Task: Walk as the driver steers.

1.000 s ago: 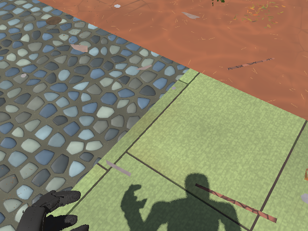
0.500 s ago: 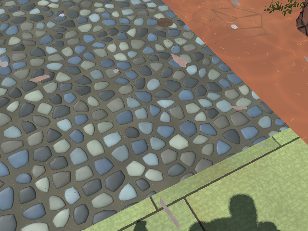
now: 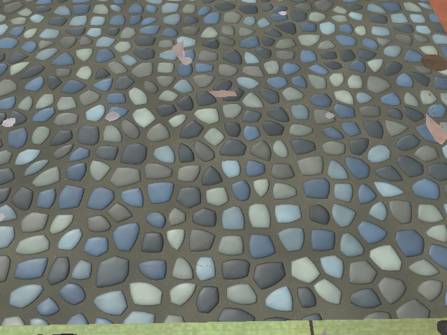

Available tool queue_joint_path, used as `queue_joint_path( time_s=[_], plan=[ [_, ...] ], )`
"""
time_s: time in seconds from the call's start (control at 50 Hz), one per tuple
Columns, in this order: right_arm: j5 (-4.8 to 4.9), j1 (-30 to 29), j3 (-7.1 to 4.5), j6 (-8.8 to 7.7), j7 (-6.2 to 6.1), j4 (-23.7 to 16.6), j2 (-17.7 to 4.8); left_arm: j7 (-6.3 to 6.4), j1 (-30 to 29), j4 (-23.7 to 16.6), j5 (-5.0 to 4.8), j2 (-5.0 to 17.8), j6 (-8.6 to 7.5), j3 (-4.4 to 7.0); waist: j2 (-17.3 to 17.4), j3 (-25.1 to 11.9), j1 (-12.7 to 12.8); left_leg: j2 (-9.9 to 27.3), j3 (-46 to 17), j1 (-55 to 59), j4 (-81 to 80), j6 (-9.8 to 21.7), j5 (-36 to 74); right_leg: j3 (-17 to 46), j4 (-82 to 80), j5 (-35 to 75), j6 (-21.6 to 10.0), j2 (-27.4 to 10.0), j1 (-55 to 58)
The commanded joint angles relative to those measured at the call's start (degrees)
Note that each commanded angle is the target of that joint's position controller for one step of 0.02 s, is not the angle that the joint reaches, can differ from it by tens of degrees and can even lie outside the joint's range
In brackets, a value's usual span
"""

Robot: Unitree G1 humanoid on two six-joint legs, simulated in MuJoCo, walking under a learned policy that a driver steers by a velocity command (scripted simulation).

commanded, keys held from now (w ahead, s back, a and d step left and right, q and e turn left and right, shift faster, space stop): q+shift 0.48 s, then shift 0.02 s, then e+shift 0.50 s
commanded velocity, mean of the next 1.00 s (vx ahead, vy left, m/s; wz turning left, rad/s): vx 0.00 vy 0.00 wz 0.39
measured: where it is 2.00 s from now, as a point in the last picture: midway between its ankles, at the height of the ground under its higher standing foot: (242, 280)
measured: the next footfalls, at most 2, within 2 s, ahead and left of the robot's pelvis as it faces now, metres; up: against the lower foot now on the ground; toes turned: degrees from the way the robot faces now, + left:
right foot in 0.02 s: +0.09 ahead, -0.13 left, +0.00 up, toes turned +10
left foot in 0.48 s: +0.00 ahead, +0.14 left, +0.00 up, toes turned +33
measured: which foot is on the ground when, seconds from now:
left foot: down 0.00-0.02, up 0.04-0.46, down 0.48-1.00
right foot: up 0.00-0.00, down 0.02-0.48, up 0.50-0.98, down 1.00-1.00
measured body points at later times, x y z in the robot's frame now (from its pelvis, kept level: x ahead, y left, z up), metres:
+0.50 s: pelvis +0.01 +0.01 -0.01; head +0.05 +0.06 +0.44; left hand -0.01 +0.34 -0.12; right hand +0.31 -0.15 -0.07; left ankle -0.04 +0.12 -0.74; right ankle +0.04 -0.13 -0.73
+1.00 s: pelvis +0.04 +0.02 -0.01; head +0.09 +0.01 +0.44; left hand +0.07 +0.34 -0.10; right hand +0.30 -0.18 -0.11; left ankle -0.04 +0.12 -0.73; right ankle +0.07 -0.08 -0.73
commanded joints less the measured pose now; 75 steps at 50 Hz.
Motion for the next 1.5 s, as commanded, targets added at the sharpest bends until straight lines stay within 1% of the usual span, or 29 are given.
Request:
queue_joint_path(
  time_s=[0.02,0.04,0.06,0.08,0.16,0.26,0.36,0.44,0.46,0.48,0.5,0.52,0.56,0.6,0.64,0.74,0.88,0.98,1.0,1.02,1.04,1.06,1.08,1.1,1.18,1.38,1.46,1.48,1.5],
  plan=[
    [0.4,1.0,-1.24,-0.18,0.39,-4.3,-4.9,0.17,3.9,-2.9,0.59,9.6,-0.8,2.99,1.0,-11.2,0.6,7.3,-10.3,-0.6,3.0,3.2,-17.8,6.4,-12.6,5.3,-4.7,-11.9,16.1],
    [0.89,2.4,-0.77,-0.44,0.55,-5.5,-3.3,0.62,2.3,-3.3,2.11,12.9,0.01,3.26,-15.6,-9.0,-2.1,-1.1,4.1,-11.2,16.6,0.1,-26.4,20.0,-16.2,9.1,-12.6,-22.3,17.2],
    [-0.28,3.2,-2.25,-1.37,1.08,-5.1,-8.8,0.74,0.2,-4.8,3.43,10.2,-0.38,2.8,-15.4,-7.0,-2.3,4.0,5.3,-14.8,28.9,-2.3,-23.9,23.9,-17.1,9.8,-16.5,-27.1,13.1],
    [-0.2,3.8,-3.0,-1.39,1.42,-3.5,-11.2,1.34,-2.8,-6.3,2.79,7.2,-0.36,1.96,-11.5,-5.9,-2.7,6.5,7.0,-14.3,33.6,-3.3,-19.7,17.3,-15.9,8.5,-15.2,-24.5,11.6],
    [0.38,4.0,-1.47,-0.36,1.85,-2.4,-6.6,3.24,-2.1,-7.0,1.42,6.1,0.76,0.95,-6.6,-3.1,-0.5,10.5,13.3,-17.8,42.0,-5.9,-10.6,1.6,-15.0,12.2,-12.7,-17.5,12.5],
    [0.51,-1.8,-0.09,-0.58,1.99,-4.9,-4.1,2.76,4.2,-5.9,2.04,9.1,1.69,1.79,-9.3,-5.5,4.2,15.3,16.6,-19.3,31.2,-8.2,-10.5,-4.1,-15.0,18.5,-15.1,-20.8,22.1],
    [0.24,-1.0,0.13,-0.04,2.66,-4.0,-3.3,1.11,2.2,-6.1,1.21,11.3,1.75,2.8,-10.4,-6.4,3.1,15.2,21.3,-7.8,18.4,-6.2,-9.9,-12.5,-13.6,21.5,-13.2,-22.4,18.5],
    [0.51,0.8,-1.04,1.48,3.39,-3.2,-4.1,-0.34,1.8,-5.4,-1.06,11.2,1.05,3.33,-10.6,-7.4,0.5,13.3,23.6,1.3,4.5,-1.8,-7.8,-16.1,-7.1,22.8,-9.1,-24.3,19.0],
    [0.43,3.9,-1.77,1.55,3.13,-2.0,-4.7,-0.47,2.1,-4.8,-1.7,9.9,1.12,3.13,-8.9,-8.1,-1.4,11.6,23.8,7.5,-1.6,0.2,-3.4,-18.5,-1.7,20.6,-6.4,-22.9,16.4],
    [0.24,9.3,-3.59,1.31,2.22,-0.3,-8.8,-0.82,5.0,-3.8,-1.09,7.5,1.02,2.59,-1.0,-9.2,-3.3,12.6,17.8,19.2,-7.0,3.5,9.8,-21.6,9.9,13.5,-2.3,-18.6,7.2],
    [0.01,10.9,-5.34,0.74,1.25,-1.1,-17.8,-0.94,4.2,-7.5,2.18,3.7,0.62,1.14,19.7,-8.5,-0.7,27.6,-5.3,32.1,-4.5,11.4,40.1,-23.3,29.6,-21.8,3.1,-10.2,-16.3],
    [-2.55,8.1,-3.94,-1.45,1.98,-3.2,-15.1,-0.3,0.4,-8.7,2.46,5.2,0.44,1.12,15.3,-16.1,-3.4,34.0,-12.6,28.3,-6.7,20.2,37.2,-10.2,39.8,-25.4,3.7,-7.4,-21.4],
    [-1.87,4.7,-1.55,-3.43,2.13,-1.2,-8.3,0.58,-0.9,-7.4,-0.32,7.4,1.07,1.55,7.2,-12.1,-2.4,28.7,0.2,23.4,-7.7,14.9,28.9,-7.7,40.5,-16.3,1.4,-10.0,-20.6],
    [-0.84,-0.6,0.58,-3.44,1.26,-0.5,-3.7,0.93,3.1,-4.7,0.59,6.9,1.82,1.28,6.0,-10.9,0.7,24.9,7.0,18.3,-8.0,11.3,27.5,-7.9,36.9,-8.7,1.9,-10.6,-14.9],
    [-2.47,-2.8,2.44,-4.09,0.81,0.9,0.0,0.29,7.4,-2.1,0.09,5.1,2.32,0.58,6.2,-11.5,2.6,22.9,12.8,14.5,-9.4,10.4,27.2,-7.9,32.1,-3.6,2.7,-10.4,-6.6],
    [-3.2,-2.2,0.52,-3.8,0.04,3.9,-6.1,0.1,3.3,-5.2,-0.63,6.9,3.28,0.17,7.6,-4.9,-1.0,26.0,14.1,13.7,-12.1,11.9,16.6,-9.1,21.0,-5.6,2.9,-9.2,-5.7],
    [-2.24,-3.6,-0.21,-3.0,0.05,5.4,-5.1,-0.9,4.5,-8.3,-0.83,4.6,4.42,0.3,4.8,-3.6,-1.0,30.1,15.7,17.6,-10.5,12.4,18.7,-11.2,19.5,-10.4,1.9,-10.7,-9.1],
    [0.08,-5.2,-1.28,-2.75,0.56,6.1,-5.8,-2.21,8.2,-9.8,-1.28,4.2,5.06,1.07,5.4,-7.2,1.8,29.3,22.9,18.7,-1.1,6.7,24.2,-16.0,3.7,-2.4,-2.1,-7.0,1.0],
    [0.39,-3.4,-1.26,-2.92,0.84,7.3,-4.8,-1.57,11.6,-9.1,-1.04,5.7,5.05,2.0,2.8,-8.4,3.2,26.6,26.3,14.9,5.8,3.1,21.5,-14.7,-2.7,5.5,-4.3,-5.2,8.4],
    [-0.72,-3.2,-0.89,-3.4,1.08,6.6,-2.6,-0.27,17.7,-8.1,-1.47,11.7,4.74,4.19,-7.7,-10.8,4.7,20.6,30.0,1.6,20.4,-1.5,2.8,-1.8,-6.3,16.8,-9.7,-11.2,21.1],
    [-2.65,-9.2,0.67,-4.59,1.32,1.2,1.3,-0.29,23.0,-8.2,-1.14,19.1,3.12,5.64,-22.2,-12.9,5.7,9.3,24.6,-21.6,35.6,-5.1,-29.4,27.7,-11.3,5.8,-22.4,-23.3,31.8],
    [-1.34,-12.2,0.11,-6.04,2.15,1.5,-1.4,-1.21,24.2,-8.3,-0.77,15.1,1.0,4.37,-12.2,-13.9,8.8,10.1,13.2,-28.8,41.1,-3.6,-28.6,33.1,-17.6,-18.4,-24.8,-26.2,33.5],
    [0.64,-13.8,-0.46,-7.37,3.03,1.2,-3.4,-1.18,22.1,-8.3,-1.01,12.4,-0.31,3.34,-9.5,-7.8,7.5,11.9,11.8,-31.7,39.4,-1.3,-22.6,31.1,-20.6,-32.1,-22.1,-24.9,30.0],
    [0.59,-12.9,-1.01,-8.27,3.18,2.3,-4.6,-0.86,18.8,-8.9,-1.37,11.1,-0.81,2.72,-5.9,-3.8,5.1,12.7,12.3,-31.1,36.3,-0.5,-17.8,28.2,-20.8,-31.3,-19.6,-23.1,26.0],
    [-1.29,-11.0,-0.92,-10.48,3.28,4.9,-3.3,1.21,17.3,-10.4,-0.64,9.5,-1.3,1.43,-6.0,-1.6,2.7,11.5,13.4,-22.5,22.7,-2.8,-1.1,17.3,-21.5,-15.7,-16.3,-16.0,19.9],
    [0.47,-18.9,0.46,-12.22,4.27,2.9,-1.9,2.16,22.0,-9.1,-2.32,9.8,-0.93,1.19,-11.8,2.9,5.3,7.1,13.3,-9.3,-0.3,-6.6,3.4,17.3,-17.8,-8.3,-14.2,-11.9,10.7],
    [1.58,-6.7,-2.05,-13.21,3.81,5.1,-7.5,1.9,17.5,-10.6,-1.66,8.5,-0.63,0.6,-14.9,-2.9,-2.3,7.7,14.2,10.7,-4.0,-3.2,0.9,19.1,-8.1,10.3,-10.9,-11.7,8.2],
    [1.44,5.5,-3.17,-13.09,3.08,7.5,-9.8,1.47,15.6,-11.7,-0.3,6.5,-0.78,-0.24,-12.1,-11.3,-8.1,12.2,11.1,27.5,-2.0,-0.7,-0.2,14.9,7.5,13.0,-8.3,-7.7,1.9],
    [-0.41,18.0,-3.42,-12.34,2.55,8.9,-13.1,1.21,17.9,-13.8,1.2,-0.1,-1.11,-2.22,1.9,-24.6,-9.5,25.1,-7.6,48.8,-3.1,4.2,-22.0,8.7,29.2,-5.9,-6.0,-1.7,-11.7]
  ],
)
Keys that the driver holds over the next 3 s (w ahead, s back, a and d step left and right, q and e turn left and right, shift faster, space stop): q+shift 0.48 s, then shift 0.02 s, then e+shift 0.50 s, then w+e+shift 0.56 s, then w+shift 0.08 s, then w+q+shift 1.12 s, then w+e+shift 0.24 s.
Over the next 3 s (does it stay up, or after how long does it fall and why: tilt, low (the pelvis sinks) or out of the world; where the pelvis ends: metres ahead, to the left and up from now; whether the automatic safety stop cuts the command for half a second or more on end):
stays up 1.53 0.03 0.00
